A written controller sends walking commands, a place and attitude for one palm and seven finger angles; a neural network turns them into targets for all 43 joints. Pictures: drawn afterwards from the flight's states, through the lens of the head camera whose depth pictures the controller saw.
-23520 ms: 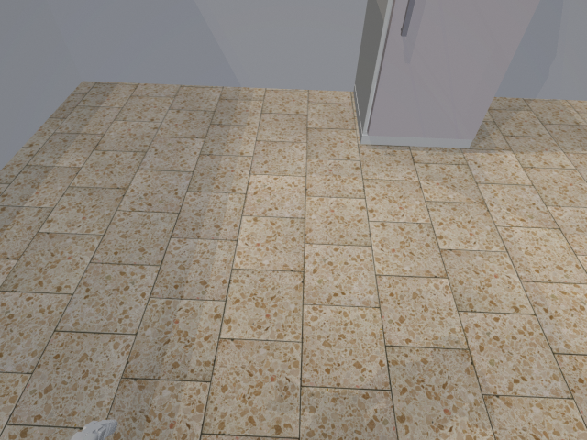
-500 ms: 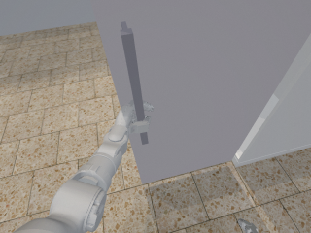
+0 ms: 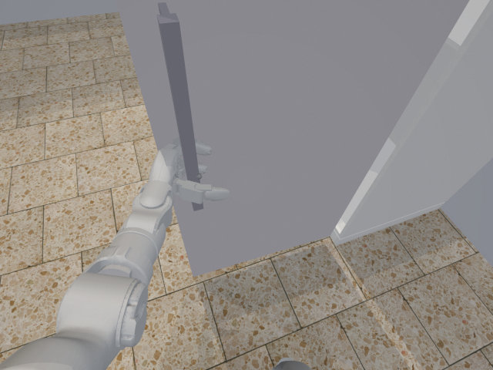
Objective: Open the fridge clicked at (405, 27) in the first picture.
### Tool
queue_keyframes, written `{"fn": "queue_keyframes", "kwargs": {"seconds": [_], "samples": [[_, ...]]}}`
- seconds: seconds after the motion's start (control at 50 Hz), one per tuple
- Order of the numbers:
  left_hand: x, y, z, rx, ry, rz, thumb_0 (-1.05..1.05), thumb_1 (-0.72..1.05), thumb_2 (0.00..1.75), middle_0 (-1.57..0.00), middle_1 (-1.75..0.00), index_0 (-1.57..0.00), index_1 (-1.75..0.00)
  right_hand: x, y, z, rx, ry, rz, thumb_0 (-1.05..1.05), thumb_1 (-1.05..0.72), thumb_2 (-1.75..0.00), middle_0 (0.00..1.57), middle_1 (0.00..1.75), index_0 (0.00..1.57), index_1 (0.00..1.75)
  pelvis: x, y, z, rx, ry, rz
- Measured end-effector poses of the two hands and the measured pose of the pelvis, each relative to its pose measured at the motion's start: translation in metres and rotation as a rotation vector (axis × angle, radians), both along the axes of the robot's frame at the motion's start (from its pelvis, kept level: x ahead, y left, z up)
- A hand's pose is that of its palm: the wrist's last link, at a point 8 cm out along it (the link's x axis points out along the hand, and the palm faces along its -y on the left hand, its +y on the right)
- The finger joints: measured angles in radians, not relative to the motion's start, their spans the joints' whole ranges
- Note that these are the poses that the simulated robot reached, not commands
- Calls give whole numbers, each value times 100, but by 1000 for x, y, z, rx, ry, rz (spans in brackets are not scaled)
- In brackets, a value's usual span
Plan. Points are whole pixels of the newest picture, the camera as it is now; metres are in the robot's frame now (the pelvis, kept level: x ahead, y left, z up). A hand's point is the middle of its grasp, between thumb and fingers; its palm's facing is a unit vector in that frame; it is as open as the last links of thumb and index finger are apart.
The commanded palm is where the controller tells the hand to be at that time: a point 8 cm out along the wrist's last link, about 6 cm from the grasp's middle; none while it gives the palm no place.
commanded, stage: loosen the grip on the handle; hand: left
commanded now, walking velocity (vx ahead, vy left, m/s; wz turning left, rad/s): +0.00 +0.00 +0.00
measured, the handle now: (185, 134) +0.49 +0.08 +0.10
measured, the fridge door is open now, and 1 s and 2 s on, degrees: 88 84 84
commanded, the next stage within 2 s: slip the hand off the handle in 0.22 s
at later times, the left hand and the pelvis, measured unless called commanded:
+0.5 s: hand (195, 167) +0.46 +0.07 +0.04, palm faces -0.18 -0.98 -0.08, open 13.6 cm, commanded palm +0.43 +0.15 +0.05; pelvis +0.01 +0.02 -0.01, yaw -1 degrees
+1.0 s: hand (139, 181) +0.43 +0.17 +0.04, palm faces -0.13 -0.99 -0.09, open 14.6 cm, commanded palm +0.41 +0.20 +0.05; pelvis +0.01 +0.01 -0.01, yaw +1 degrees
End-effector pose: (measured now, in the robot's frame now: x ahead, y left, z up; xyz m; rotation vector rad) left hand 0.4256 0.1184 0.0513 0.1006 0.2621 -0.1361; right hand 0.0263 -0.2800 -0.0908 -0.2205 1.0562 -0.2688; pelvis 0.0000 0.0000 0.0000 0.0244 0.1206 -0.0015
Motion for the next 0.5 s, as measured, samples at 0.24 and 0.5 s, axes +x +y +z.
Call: {"fn": "queue_keyframes", "kwargs": {"seconds": [0.24, 0.5], "samples": [[15, 5, 3, 6, 40, -17, -1, -51, 22, -26, -119, -48, -122, 7, 34, -11, 58, -18, 3, 1, -91, -90, 20, 30, 20, 30, 1, 12, -4, -7, 32, -8], [22, 7, 3, 7, 34, -31, -1, -54, 20, -25, -115, -46, -116, 35, 38, -13, 58, -44, 8, 1, -91, -90, 20, 30, 20, 30, 9, 16, -7, -8, 43, -15]]}}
